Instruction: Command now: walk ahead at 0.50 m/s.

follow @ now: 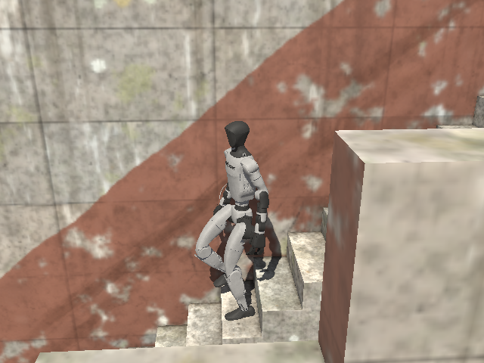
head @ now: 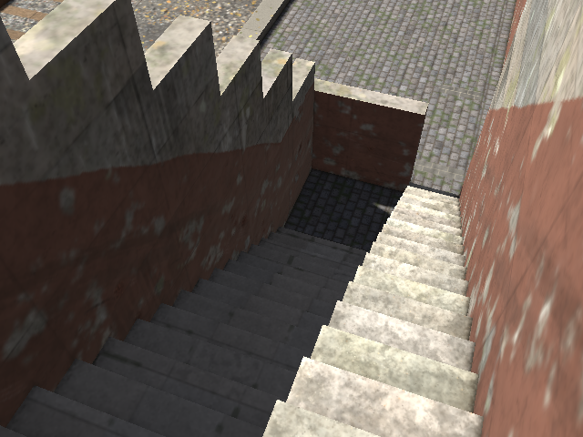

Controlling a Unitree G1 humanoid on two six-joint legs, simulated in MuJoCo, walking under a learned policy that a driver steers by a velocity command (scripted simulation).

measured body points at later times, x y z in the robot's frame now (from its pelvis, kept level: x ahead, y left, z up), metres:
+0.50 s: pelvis +0.24 -0.10 -0.22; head +0.23 -0.14 +0.23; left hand +0.15 +0.17 -0.33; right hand +0.22 -0.33 -0.39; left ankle +0.25 +0.08 -0.75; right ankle +0.19 -0.17 -0.93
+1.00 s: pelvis +0.47 -0.10 -0.35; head +0.44 -0.11 +0.10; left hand +0.57 +0.18 -0.46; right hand +0.45 -0.34 -0.50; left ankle +0.53 +0.07 -1.07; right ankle +0.40 -0.18 -0.95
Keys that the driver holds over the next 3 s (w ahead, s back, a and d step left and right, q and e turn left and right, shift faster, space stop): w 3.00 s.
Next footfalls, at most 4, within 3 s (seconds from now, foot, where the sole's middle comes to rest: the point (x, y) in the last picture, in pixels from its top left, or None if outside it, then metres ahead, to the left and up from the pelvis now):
0.30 right None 0.23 -0.17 -0.97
0.76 left None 0.47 0.07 -1.03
0.98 left None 0.53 0.09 -1.16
0.98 right None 0.52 -0.19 -1.16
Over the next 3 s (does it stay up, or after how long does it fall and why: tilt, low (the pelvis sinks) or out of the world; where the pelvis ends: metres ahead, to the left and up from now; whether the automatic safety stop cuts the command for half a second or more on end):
stays up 1.20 -0.30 -0.97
